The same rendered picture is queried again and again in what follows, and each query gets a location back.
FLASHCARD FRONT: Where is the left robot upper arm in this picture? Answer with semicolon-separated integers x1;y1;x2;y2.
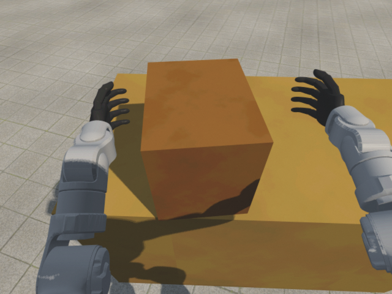
38;245;111;294

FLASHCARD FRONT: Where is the pedestal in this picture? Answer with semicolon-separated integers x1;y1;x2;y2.
51;73;392;293

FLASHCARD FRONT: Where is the left robot hand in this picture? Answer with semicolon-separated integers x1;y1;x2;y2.
89;81;130;130

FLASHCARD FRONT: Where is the robot left forearm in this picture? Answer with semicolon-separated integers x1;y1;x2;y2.
36;120;116;294

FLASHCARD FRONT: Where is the right robot hand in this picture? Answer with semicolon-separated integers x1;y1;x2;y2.
291;69;345;126

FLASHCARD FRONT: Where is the robot right forearm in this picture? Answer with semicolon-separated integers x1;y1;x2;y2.
325;105;392;213

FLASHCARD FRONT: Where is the right robot upper arm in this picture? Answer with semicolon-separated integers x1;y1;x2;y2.
360;210;392;274

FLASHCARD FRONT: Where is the carton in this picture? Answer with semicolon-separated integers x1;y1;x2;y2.
140;59;274;221

